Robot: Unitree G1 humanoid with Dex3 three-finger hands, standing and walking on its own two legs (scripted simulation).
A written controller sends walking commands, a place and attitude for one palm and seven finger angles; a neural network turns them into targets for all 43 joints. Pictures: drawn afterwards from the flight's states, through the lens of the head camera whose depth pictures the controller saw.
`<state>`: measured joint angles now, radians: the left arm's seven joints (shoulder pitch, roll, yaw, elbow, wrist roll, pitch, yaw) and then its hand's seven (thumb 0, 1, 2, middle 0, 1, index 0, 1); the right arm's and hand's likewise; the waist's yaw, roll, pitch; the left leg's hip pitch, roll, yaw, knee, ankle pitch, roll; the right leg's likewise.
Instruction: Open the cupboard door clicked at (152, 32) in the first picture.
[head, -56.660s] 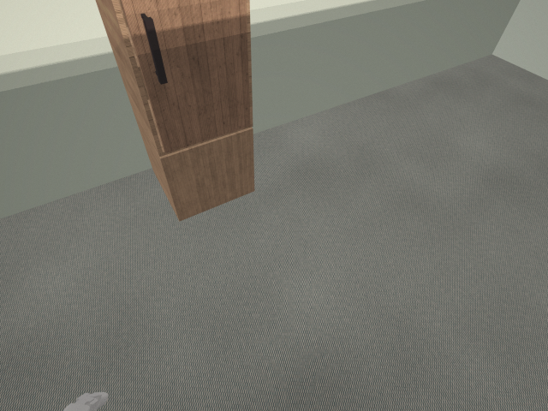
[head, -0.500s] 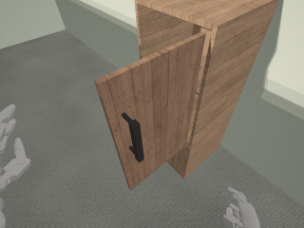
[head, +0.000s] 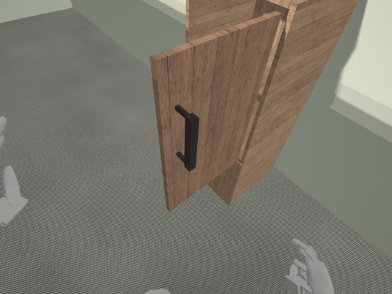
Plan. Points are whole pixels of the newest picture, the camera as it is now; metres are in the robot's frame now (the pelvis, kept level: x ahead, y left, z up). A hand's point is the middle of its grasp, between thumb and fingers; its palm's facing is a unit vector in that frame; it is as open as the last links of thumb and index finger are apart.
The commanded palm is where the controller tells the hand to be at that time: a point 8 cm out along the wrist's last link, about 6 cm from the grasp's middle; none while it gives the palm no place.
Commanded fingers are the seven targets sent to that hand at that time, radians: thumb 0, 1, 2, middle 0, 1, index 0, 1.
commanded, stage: step back with the hand held close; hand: left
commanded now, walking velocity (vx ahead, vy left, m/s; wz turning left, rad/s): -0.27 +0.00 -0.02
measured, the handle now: (185, 140) +0.44 +0.06 +0.05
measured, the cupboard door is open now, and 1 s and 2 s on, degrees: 90 90 90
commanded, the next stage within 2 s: stop stepping back and stand still in 0.48 s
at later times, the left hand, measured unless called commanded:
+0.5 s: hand out of the picture +0.11 +0.26 +0.18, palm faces +0.44 -0.78 -0.44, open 7.4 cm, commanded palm +0.06 +0.29 +0.19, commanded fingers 0.00 0.90 0.90 -0.20 -0.30 -0.20 -0.30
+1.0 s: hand out of the picture +0.02 +0.25 +0.17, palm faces +0.34 -0.79 -0.51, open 7.4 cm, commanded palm -0.03 +0.29 +0.19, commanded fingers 0.00 0.90 0.90 -0.20 -0.30 -0.20 -0.30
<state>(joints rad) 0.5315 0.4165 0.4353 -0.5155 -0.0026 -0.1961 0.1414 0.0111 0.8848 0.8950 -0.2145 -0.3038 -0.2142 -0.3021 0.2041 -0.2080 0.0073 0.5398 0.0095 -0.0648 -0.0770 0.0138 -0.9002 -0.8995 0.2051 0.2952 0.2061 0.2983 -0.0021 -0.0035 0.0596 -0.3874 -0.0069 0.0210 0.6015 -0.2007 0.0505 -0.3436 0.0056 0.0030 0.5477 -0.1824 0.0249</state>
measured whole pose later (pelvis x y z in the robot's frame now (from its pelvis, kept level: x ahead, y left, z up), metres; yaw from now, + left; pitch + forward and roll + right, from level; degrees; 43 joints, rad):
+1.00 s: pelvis -0.19 +0.00 +0.01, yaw -5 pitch +0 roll +0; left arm 0.62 0.44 0.42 -0.51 -0.04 -0.17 0.15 0.01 0.88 0.89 -0.22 -0.30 -0.22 -0.30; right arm 0.25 -0.21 0.01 0.66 -0.02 -0.11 -0.07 0.01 -0.90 -0.90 0.21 0.30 0.21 0.30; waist 0.00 -0.01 -0.01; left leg -0.45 -0.02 0.04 0.68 -0.28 0.00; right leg -0.19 0.05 -0.06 0.44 -0.24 -0.07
